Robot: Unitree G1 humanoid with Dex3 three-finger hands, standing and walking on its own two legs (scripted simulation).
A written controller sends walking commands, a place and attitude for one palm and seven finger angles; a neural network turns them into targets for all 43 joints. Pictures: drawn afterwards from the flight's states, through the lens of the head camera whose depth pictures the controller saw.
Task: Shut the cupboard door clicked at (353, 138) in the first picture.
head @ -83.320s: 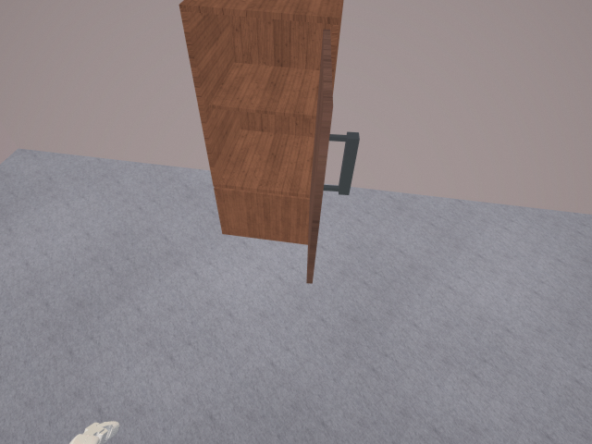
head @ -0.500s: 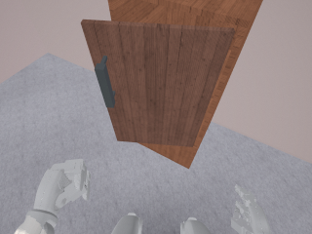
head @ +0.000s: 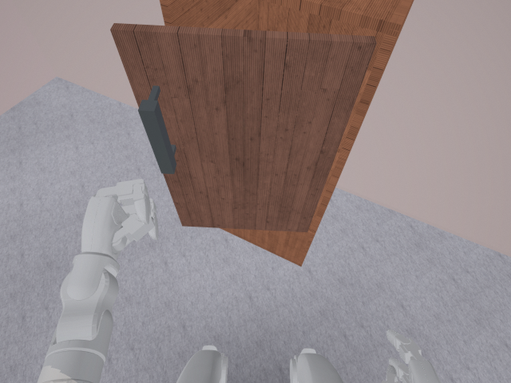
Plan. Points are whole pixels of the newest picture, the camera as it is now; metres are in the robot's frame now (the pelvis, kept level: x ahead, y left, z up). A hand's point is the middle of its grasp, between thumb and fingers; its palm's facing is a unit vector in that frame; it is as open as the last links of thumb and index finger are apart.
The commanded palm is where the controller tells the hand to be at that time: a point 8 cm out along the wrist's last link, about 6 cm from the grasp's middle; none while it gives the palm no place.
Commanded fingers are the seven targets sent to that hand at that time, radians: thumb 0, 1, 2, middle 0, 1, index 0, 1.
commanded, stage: bring the fist close to the handle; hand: left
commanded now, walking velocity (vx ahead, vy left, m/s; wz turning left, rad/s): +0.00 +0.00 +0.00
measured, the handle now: (162, 132) +0.52 +0.19 +0.06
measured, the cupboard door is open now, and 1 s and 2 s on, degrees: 24 24 9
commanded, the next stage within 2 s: push the door shut along its arc in 0.84 s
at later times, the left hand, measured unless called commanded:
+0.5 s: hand (180, 176) +0.42 +0.14 +0.06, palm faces -0.04 -1.00 -0.02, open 3.1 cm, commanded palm +0.40 +0.20 +0.06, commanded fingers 0.00 0.90 0.90 -1.30 -1.50 -1.30 -1.50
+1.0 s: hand (170, 176) +0.42 +0.16 +0.06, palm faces -0.03 -1.00 -0.03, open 3.1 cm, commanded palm +0.41 +0.20 +0.06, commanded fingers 0.00 0.90 0.90 -1.30 -1.50 -1.30 -1.50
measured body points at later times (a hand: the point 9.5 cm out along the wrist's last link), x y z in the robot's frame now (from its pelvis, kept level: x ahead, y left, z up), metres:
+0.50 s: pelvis +0.00 +0.00 +0.00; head +0.10 -0.01 +0.44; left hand +0.42 +0.19 +0.06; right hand +0.10 -0.26 -0.11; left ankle +0.02 +0.11 -0.65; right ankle +0.02 -0.13 -0.65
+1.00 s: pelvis -0.01 +0.00 +0.00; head +0.09 +0.00 +0.44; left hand +0.42 +0.21 +0.07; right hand +0.07 -0.27 -0.11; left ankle +0.02 +0.11 -0.65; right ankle +0.02 -0.13 -0.65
